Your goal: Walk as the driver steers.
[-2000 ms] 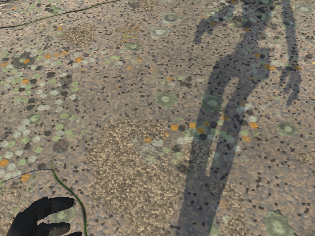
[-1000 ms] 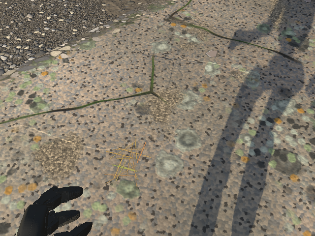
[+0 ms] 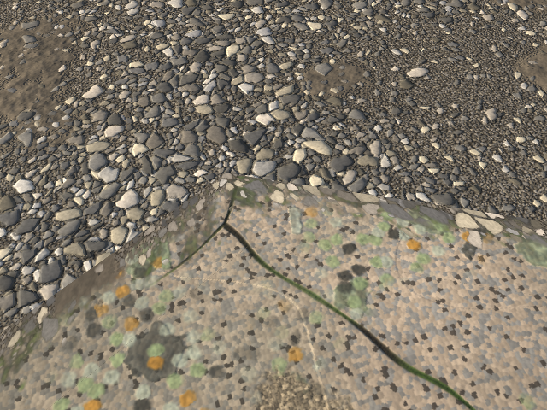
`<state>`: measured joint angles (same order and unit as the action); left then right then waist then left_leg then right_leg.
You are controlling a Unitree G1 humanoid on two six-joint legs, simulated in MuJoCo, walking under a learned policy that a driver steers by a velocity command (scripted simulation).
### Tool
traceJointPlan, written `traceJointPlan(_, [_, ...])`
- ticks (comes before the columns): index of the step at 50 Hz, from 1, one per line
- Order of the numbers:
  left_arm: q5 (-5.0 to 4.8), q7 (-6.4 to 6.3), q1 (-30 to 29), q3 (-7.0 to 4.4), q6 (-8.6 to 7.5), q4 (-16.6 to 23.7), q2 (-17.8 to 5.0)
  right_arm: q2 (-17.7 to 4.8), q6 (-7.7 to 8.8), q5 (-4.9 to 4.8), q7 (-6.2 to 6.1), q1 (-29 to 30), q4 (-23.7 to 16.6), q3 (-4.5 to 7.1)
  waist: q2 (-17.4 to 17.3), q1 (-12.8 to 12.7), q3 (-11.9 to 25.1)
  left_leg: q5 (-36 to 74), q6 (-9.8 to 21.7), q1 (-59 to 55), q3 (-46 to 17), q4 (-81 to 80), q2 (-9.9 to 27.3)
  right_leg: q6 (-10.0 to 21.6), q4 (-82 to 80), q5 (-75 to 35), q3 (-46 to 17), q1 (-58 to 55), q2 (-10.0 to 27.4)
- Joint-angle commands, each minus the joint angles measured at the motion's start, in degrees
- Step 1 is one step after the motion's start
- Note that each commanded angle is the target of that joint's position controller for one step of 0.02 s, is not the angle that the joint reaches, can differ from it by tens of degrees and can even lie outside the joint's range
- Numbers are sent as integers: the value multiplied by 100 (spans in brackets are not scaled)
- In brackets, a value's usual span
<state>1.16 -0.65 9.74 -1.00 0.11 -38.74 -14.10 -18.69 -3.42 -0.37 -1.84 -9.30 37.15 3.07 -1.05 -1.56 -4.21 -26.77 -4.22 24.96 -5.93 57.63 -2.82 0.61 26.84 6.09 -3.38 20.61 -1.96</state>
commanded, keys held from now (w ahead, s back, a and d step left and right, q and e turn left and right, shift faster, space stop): shift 1.00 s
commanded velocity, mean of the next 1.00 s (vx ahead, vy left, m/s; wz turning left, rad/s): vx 0.01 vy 0.00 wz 0.07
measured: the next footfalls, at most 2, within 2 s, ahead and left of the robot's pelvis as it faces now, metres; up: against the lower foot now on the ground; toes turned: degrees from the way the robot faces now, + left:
left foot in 0.12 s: +0.04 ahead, +0.13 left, +0.00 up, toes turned -3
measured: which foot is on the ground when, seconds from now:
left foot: up 0.00-0.10, down 0.12-1.00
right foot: down 0.00-1.00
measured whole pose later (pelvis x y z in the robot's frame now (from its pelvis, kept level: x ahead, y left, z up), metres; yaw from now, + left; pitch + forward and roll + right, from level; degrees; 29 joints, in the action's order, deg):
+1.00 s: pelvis +0.06 +0.03 +0.00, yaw +1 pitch -1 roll +0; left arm 0.1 -2.6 8.6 -2.2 1.1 -57.2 -13.7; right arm -12.7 0.7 0.3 -1.3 -15.1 56.2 1.0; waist 0.5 -0.4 -2.0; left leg -19.2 1.8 6.2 -2.9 26.8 -2.7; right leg -1.9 27.4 12.2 -3.2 13.9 0.5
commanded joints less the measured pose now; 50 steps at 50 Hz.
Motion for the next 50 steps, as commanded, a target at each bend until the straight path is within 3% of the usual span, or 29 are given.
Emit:
traceJointPlan(1, [-58, -12, -204, -277, -21, 321, -945, -237, 100, 14, 45, -205, -234, 20, 1176, 50, 955, 87, 58, -496, 288, -1240, 155, 1085, -966, 165, -1345, -917, 1179])
traceJointPlan(4, [-132, -16, -120, -271, 32, 225, -967, -275, 115, -4, 108, -441, -19, 48, 1164, 157, 936, 962, 292, -1168, 418, -2667, 128, 1020, -839, 493, -1375, -772, 1231])
traceJointPlan(5, [-164, -20, -9, -257, 36, 161, -934, -255, 122, 19, 131, -541, 62, 49, 1099, 216, 882, 1316, 449, -1531, 474, -3237, 77, 866, -800, 654, -1283, -537, 1150])
traceJointPlan(6, [-162, -11, 201, -234, 1, 69, -875, -378, 132, 95, 131, -464, 20, 55, 901, 176, 871, 1611, 640, -1922, 201, -3376, 301, 575, -693, 854, -1139, -184, 1053])
traceJointPlan(7, [-60, 27, 258, -180, -77, 139, -692, -779, 134, 207, 110, -381, -20, 130, 14, 3, 881, 1755, 966, -1964, -524, -3338, 955, 210, -242, 1086, -572, 161, 650])
traceJointPlan(8, [13, 49, 18, -144, -131, 190, -514, -489, 170, 235, 140, -250, 66, 64, -674, -19, 805, 1046, 1245, -1138, -822, -3656, 1182, -117, -2, 1072, 57, -293, 218])
traceJointPlan(9, [56, 50, -174, -151, -142, 177, -551, -150, 230, 270, 162, 7, -10, -54, -619, 8, 583, 504, 1186, -723, -832, -3855, 1125, -242, 1, 763, 20, -624, 249])
traceJointPlan(10, [66, 49, -206, -151, -137, 129, -512, -59, 283, 285, 167, 31, 42, -87, -600, -2, 509, 235, 1013, -588, -707, -3862, 965, -259, -48, 519, -5, -821, 270])
traceJointPlan(14, [10, 9, -30, -184, -113, -55, -597, -181, 428, 173, 148, -274, 253, -85, -337, 20, 267, 605, 759, -492, -473, -3730, 722, -134, -93, 190, -124, -987, 343])
traceJointPlan(22, [-35, -64, -19, -195, -110, -371, -583, -90, 457, 109, 98, -475, 503, -99, 57, 86, 441, 1698, 743, -870, -276, -3490, 559, -142, -45, -405, -153, -1131, 402])
traceJointPlan(32, [-78, -160, -86, -220, -15, -809, -615, -51, 457, 76, 89, -597, 945, -68, 61, 105, 560, 2514, 694, -1133, -109, -3436, 448, -99, 50, -763, -134, -1307, 415])
traceJointPlan(50, [-103, -220, -147, -232, 48, -1703, -562, -13, 458, 65, 27, -817, 1812, -97, 70, 117, 330, 2227, 639, -1171, 31, -3663, 367, -80, -117, -535, -57, -1331, 350])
